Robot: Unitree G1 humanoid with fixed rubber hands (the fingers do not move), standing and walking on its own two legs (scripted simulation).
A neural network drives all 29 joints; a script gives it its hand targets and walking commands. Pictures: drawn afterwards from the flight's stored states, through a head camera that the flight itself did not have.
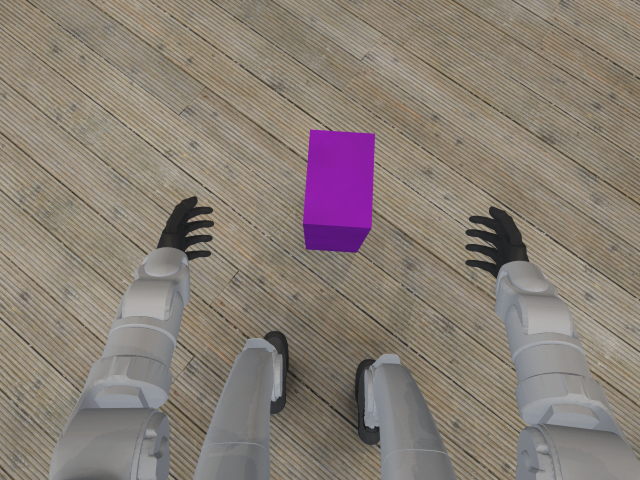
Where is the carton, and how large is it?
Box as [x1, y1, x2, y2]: [303, 130, 374, 252]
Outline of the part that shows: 310,130 303,216 303,228 306,248 356,252 371,227 374,134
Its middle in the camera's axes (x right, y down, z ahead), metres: +0.04 -0.10 +0.98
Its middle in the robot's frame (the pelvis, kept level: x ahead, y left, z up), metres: +0.58 -0.02 -0.55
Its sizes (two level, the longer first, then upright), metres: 0.217 0.145 0.294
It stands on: the floor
